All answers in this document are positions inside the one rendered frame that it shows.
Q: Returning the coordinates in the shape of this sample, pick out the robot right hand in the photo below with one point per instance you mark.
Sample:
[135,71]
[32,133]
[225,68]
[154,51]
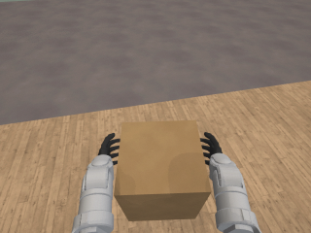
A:
[214,146]

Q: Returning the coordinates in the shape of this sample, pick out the carton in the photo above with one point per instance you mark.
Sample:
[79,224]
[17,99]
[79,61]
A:
[161,171]

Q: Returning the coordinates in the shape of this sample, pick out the robot left hand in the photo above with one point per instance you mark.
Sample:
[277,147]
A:
[106,148]

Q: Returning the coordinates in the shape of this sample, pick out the right robot forearm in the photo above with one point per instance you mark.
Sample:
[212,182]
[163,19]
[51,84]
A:
[234,213]

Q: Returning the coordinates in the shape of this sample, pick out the left robot forearm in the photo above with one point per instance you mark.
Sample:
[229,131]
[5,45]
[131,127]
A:
[95,207]

